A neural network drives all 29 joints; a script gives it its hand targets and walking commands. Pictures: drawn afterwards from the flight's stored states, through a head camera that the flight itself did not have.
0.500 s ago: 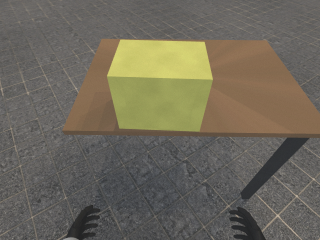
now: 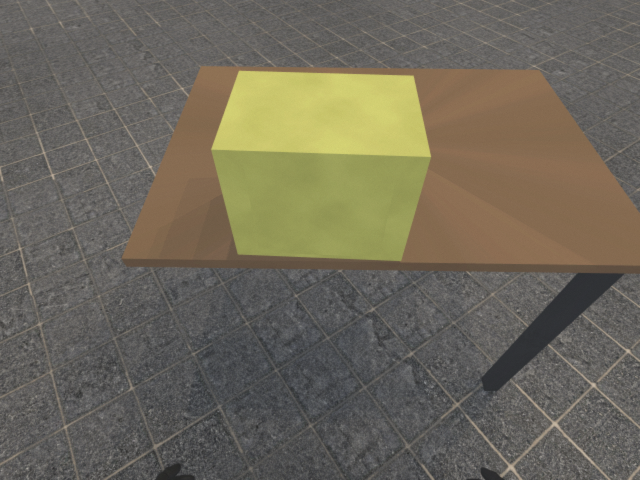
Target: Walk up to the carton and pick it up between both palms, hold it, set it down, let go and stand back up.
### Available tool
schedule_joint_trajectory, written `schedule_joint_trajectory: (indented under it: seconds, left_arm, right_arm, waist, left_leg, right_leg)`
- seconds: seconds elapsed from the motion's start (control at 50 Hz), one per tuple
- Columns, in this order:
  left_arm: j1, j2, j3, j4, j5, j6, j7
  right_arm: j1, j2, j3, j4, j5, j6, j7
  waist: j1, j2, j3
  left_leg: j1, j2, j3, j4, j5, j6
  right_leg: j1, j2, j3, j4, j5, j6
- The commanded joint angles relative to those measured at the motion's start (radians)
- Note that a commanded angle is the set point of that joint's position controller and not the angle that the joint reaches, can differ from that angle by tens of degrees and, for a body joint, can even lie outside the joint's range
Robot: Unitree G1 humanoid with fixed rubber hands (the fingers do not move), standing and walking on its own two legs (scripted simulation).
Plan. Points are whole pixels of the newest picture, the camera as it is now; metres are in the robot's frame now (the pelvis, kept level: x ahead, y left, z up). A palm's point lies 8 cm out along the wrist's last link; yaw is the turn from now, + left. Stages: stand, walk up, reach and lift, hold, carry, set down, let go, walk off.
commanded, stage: stand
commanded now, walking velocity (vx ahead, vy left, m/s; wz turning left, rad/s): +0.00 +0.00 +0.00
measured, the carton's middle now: (322, 168) +0.55 +0.01 +0.06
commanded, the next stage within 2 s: walk up in 1.40 s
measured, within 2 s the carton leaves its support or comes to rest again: neither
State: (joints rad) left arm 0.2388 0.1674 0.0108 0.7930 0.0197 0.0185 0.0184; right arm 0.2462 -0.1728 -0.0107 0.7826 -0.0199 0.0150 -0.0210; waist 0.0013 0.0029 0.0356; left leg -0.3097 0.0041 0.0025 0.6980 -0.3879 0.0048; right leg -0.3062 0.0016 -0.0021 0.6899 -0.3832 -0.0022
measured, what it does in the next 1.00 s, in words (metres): stands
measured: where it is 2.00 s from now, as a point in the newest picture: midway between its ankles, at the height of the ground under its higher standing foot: outside the picture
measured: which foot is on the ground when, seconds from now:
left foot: down 0.00-1.00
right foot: down 0.00-1.00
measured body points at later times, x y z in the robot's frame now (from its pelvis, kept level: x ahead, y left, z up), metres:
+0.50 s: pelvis +0.01 +0.00 +0.01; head +0.03 +0.00 +0.46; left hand +0.04 +0.22 -0.14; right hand +0.04 -0.23 -0.14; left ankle -0.01 +0.12 -0.72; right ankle -0.01 -0.12 -0.72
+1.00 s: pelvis +0.02 +0.00 +0.02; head +0.03 +0.01 +0.47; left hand +0.01 +0.20 -0.15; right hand +0.00 -0.20 -0.15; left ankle -0.01 +0.12 -0.72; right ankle -0.01 -0.12 -0.72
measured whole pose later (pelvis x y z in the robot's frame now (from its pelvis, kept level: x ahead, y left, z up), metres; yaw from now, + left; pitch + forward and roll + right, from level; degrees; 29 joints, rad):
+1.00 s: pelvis +0.02 +0.00 +0.02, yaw +0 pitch -3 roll +0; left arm 0.27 0.09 0.02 1.18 0.01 0.00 0.05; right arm 0.27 -0.10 -0.02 1.17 -0.01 0.00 -0.05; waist 0.00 0.00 0.07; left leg -0.11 0.00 0.01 0.48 -0.31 0.01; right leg -0.11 -0.01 0.00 0.47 -0.31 0.01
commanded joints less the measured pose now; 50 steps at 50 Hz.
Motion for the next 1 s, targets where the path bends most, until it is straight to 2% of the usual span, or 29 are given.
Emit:
schedule_joint_trajectory:
  seconds: [0.0, 0.58, 0.98]
  left_arm:
    - [0.009, 0.101, 0.031, -0.060, 0.000, -0.020, 0.007]
    - [0.066, 0.050, 0.034, 0.284, -0.007, -0.024, 0.029]
    - [0.107, 0.006, 0.016, 0.380, -0.007, -0.021, 0.037]
  right_arm:
    - [0.012, -0.101, -0.030, -0.061, 0.000, -0.020, -0.008]
    - [0.070, -0.047, -0.032, 0.287, 0.006, -0.026, -0.027]
    - [0.110, -0.002, -0.015, 0.384, 0.006, -0.025, -0.034]
  waist:
    - [0.000, 0.001, -0.059]
    - [-0.002, -0.002, 0.034]
    - [-0.002, -0.002, 0.077]
  left_leg:
    - [0.016, 0.049, -0.072, -0.156, 0.282, 0.048]
    - [0.139, 0.070, -0.066, -0.277, 0.383, 0.038]
    - [0.153, 0.073, -0.063, -0.320, 0.383, 0.032]
  right_leg:
    - [0.023, -0.045, 0.062, -0.134, 0.275, -0.047]
    - [0.145, -0.071, 0.065, -0.262, 0.371, -0.037]
    - [0.157, -0.078, 0.059, -0.304, 0.361, -0.025]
